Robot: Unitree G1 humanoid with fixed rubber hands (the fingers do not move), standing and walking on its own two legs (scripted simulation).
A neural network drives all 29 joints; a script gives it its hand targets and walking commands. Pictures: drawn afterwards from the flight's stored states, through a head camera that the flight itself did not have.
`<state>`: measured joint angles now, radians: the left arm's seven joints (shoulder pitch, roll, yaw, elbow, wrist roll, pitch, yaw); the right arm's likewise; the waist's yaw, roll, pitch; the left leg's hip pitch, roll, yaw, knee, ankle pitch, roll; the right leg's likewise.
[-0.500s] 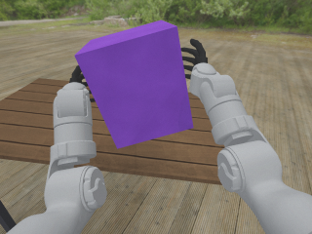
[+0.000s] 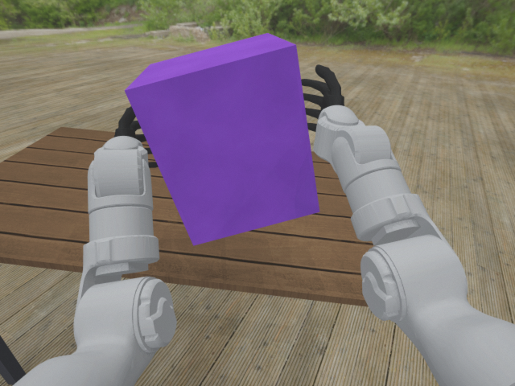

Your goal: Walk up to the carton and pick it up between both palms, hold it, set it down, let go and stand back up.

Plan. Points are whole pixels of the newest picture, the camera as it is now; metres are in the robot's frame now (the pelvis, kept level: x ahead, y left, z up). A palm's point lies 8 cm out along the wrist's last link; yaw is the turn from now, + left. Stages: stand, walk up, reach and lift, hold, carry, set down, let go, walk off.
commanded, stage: hold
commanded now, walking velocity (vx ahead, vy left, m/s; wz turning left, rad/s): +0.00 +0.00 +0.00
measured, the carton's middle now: (231, 135) +0.43 +0.00 +0.26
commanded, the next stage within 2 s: none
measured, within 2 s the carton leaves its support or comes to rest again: neither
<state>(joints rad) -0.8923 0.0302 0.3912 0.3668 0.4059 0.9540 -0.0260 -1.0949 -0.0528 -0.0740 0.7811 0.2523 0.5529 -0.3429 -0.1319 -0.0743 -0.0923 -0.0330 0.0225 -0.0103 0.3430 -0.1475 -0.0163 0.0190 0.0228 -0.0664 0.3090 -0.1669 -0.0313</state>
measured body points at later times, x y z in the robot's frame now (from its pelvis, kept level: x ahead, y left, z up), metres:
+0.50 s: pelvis +0.00 +0.00 +0.00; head -0.11 +0.03 +0.44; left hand +0.37 +0.16 +0.27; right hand +0.36 -0.14 +0.33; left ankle +0.04 +0.13 -0.75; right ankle +0.02 -0.10 -0.75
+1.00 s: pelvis +0.00 +0.00 +0.00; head -0.10 +0.03 +0.44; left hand +0.38 +0.16 +0.27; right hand +0.37 -0.14 +0.32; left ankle +0.04 +0.13 -0.75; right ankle +0.02 -0.10 -0.75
